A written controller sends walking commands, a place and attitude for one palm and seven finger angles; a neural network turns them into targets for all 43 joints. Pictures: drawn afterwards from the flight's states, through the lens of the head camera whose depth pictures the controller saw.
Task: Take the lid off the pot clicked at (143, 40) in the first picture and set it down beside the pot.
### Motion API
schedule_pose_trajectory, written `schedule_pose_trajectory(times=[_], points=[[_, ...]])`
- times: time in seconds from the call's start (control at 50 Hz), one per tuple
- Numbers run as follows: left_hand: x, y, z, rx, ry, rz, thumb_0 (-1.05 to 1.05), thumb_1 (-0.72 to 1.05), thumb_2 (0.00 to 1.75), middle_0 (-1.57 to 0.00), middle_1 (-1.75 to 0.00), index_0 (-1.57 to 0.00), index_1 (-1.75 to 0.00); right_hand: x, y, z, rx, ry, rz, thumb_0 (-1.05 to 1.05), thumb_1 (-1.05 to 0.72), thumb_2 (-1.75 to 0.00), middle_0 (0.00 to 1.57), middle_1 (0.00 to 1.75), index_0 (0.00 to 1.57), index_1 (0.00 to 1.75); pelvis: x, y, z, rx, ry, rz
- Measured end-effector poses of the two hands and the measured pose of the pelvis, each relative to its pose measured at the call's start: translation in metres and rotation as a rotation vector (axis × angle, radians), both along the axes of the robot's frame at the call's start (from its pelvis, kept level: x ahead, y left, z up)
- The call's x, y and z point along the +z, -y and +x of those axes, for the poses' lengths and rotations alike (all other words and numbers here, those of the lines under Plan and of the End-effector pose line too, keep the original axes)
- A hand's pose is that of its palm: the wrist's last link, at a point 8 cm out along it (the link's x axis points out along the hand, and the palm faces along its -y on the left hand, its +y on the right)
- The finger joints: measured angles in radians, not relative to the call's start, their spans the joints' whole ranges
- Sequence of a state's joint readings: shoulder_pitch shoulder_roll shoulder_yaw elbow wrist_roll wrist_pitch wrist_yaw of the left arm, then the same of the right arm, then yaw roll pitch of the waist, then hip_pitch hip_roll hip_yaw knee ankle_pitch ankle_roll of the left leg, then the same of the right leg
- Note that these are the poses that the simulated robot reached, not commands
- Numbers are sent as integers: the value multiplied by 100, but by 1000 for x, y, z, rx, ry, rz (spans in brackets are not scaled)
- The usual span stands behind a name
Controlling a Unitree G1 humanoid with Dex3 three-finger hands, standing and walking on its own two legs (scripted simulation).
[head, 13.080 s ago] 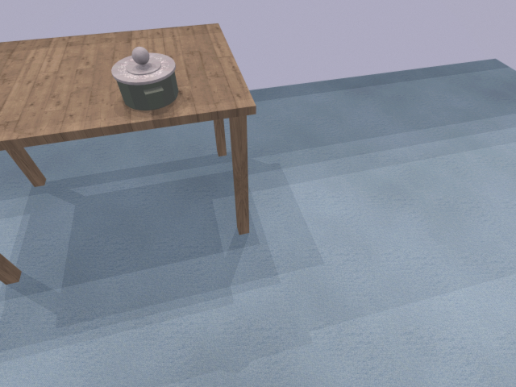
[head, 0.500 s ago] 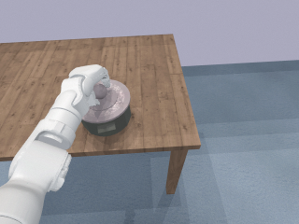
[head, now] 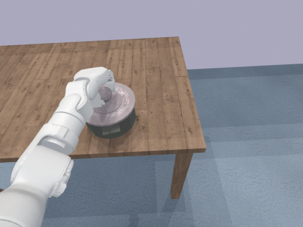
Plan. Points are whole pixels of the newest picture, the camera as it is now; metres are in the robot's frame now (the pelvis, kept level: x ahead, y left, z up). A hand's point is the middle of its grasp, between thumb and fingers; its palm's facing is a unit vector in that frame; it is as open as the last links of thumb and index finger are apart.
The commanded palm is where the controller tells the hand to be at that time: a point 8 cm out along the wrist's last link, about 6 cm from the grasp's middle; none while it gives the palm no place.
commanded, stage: close the fingers and squeeze the knob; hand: left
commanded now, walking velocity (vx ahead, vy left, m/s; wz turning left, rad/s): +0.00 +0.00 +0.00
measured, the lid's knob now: (104, 94) +0.48 +0.14 +0.08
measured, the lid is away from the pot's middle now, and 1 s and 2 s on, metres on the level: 0.00 0.00 0.01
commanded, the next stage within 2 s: lift the lid straight up in 0.60 s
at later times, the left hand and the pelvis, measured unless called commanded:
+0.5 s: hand (98, 96) +0.45 +0.14 +0.10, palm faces -0.36 -0.10 -0.93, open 8.2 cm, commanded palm +0.45 +0.15 +0.16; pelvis +0.00 +0.00 +0.00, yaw +0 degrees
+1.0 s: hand (99, 94) +0.46 +0.14 +0.10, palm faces -0.37 -0.09 -0.93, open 8.2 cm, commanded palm +0.46 +0.15 +0.19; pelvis +0.00 +0.00 +0.00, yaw +0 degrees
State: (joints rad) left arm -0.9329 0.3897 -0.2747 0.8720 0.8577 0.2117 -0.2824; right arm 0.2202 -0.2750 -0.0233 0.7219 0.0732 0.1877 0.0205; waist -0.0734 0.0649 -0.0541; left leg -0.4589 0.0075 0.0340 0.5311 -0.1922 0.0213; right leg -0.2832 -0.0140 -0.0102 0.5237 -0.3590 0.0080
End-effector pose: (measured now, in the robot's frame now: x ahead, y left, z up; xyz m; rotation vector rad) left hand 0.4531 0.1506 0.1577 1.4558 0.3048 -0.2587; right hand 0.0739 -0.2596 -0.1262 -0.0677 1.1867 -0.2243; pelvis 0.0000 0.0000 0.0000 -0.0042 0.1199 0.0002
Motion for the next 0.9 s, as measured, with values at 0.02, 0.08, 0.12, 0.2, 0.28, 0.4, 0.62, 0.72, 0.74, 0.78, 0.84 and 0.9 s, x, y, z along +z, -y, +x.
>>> schedule_pose_trajectory(times=[0.02, 0.08, 0.12, 0.2, 0.28, 0.4, 0.62, 0.72, 0.74, 0.78, 0.84, 0.9], points=[[0, 0, -1, 0, 1, -2, 2, 19, 86, -68, -101, -56, -95, 0, 0, 0, 0, 0, 0, 0, -91, -90, 20, 30, 20, 30, 0, 0, 0, 0, 1, 0], [0, 0, -2, 6, 1, -9, 2, 21, 85, -70, -102, -56, -94, 0, 1, -1, -1, -3, -1, 0, -91, -90, 20, 30, 20, 30, 0, 1, -1, 0, 5, 0], [0, 0, -2, 8, 0, -12, 3, 22, 84, -71, -103, -55, -94, 0, 2, -2, -2, -4, -4, 0, -91, -90, 20, 30, 20, 30, 0, 2, -1, 0, 6, 0], [0, 1, -2, 8, -2, -4, 3, 22, 83, -73, -104, -55, -94, 1, 5, -3, -3, -6, -11, 0, -91, -90, 20, 30, 20, 30, 0, 3, -2, 1, 6, -1], [0, 1, -2, 8, -3, 3, 3, 23, 83, -76, -105, -54, -95, 1, 7, -5, -6, -10, -15, 0, -91, -90, 20, 30, 20, 30, 0, 4, -3, 2, 6, -1], [0, 1, -3, 8, -3, 4, 2, 23, 83, -76, -105, -54, -95, 1, 8, -7, -8, -12, -16, 0, -91, -90, 20, 30, 20, 30, 0, 4, -3, 1, 7, -1], [0, 1, -3, 3, -7, -4, 2, 24, 83, -77, -105, -54, -94, 1, 7, -6, -8, -10, -18, 0, -91, -90, 20, 30, 20, 30, 0, 4, -2, 0, 9, -1], [0, 1, -2, 6, -11, -4, 2, 23, 83, -78, -105, -54, -95, 1, 6, -5, -5, -13, -20, 0, -91, -90, 20, 30, 20, 30, 0, 3, -3, 2, 6, -2], [0, 0, -1, 9, -13, -5, 2, 23, 83, -78, -105, -55, -95, 1, 6, -5, -5, -15, -21, 0, -91, -90, 20, 30, 20, 30, 0, 3, -3, 2, 5, -2], [0, 0, 0, 9, -16, -3, 2, 23, 83, -79, -105, -55, -95, 1, 6, -6, -7, -15, -24, 0, -91, -90, 20, 30, 20, 30, 0, 2, -4, 1, 3, -2], [1, 1, 1, 5, -18, 10, 1, 23, 82, -79, -104, -55, -95, 1, 5, -7, -9, -12, -25, 0, -91, -90, 20, 30, 20, 30, 0, 2, -4, 3, 2, -2], [1, 2, 1, -1, -19, 1, 1, 23, 82, -80, -104, -54, -95, 1, 5, -8, -9, -10, -26, 0, -91, -90, 20, 30, 20, 30, 0, 1, -4, 2, 2, -2]])
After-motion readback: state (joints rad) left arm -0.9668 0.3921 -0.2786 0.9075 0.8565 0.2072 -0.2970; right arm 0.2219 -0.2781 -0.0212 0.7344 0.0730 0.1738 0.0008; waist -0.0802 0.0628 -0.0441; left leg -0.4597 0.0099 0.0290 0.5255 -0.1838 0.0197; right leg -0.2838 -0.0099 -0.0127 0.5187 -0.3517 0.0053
